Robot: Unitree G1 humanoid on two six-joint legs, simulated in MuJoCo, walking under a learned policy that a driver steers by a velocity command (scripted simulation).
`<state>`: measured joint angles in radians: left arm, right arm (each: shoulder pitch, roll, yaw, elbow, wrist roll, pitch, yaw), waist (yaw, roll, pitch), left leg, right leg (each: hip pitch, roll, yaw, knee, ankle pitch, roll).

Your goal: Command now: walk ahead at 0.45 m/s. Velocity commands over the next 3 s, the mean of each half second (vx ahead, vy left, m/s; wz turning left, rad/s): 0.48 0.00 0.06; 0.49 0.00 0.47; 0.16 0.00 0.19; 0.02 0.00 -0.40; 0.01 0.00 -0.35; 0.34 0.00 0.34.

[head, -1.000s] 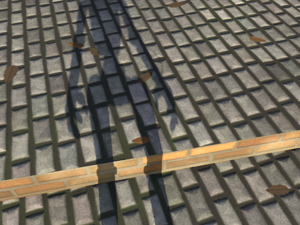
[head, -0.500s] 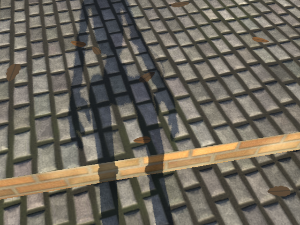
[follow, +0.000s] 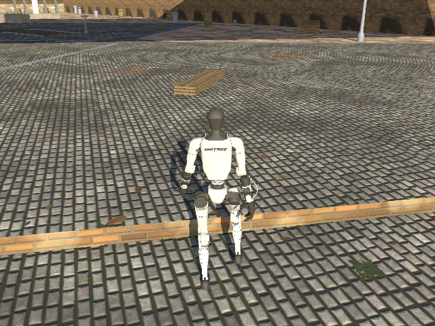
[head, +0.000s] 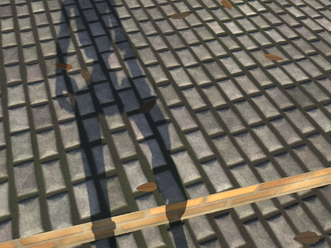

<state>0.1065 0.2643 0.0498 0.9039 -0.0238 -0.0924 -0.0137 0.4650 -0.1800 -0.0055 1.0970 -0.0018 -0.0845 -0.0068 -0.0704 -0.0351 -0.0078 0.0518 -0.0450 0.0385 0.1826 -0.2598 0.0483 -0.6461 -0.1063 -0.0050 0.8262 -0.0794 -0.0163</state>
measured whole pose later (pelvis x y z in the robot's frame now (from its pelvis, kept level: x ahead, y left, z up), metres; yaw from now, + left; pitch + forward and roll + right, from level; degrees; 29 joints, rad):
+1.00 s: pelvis +0.60 +0.09 +0.09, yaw +18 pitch +1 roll +1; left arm 0.10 0.28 0.03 0.80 -0.01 -0.09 -0.03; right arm 0.22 -0.23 -0.03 0.81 -0.01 -0.08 0.05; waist -0.02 -0.02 0.01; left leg -0.65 -0.12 0.09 0.99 -0.37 0.13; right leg -0.45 0.01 0.13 1.62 -0.27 -0.09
